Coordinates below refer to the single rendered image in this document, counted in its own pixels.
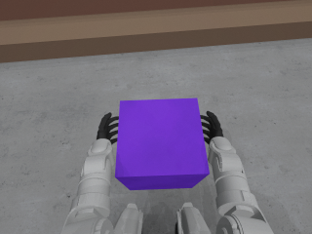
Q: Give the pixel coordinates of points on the robot left thigh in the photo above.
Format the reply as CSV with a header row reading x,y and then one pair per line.
x,y
129,222

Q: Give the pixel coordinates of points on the robot left forearm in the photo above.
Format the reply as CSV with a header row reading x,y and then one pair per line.
x,y
93,194

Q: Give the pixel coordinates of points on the carton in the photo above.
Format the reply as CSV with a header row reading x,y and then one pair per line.
x,y
160,144

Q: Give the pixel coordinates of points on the robot right hand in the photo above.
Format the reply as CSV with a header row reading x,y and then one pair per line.
x,y
214,127

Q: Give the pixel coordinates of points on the robot right forearm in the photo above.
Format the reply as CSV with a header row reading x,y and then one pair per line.
x,y
233,193

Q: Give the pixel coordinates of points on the robot left upper arm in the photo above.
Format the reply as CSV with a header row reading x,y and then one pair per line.
x,y
94,225

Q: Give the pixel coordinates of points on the robot left hand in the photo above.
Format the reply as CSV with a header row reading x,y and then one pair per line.
x,y
104,128

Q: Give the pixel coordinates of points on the robot right shin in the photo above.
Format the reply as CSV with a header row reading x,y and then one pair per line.
x,y
187,204

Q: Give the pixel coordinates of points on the robot right upper arm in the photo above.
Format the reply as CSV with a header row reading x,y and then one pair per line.
x,y
238,224

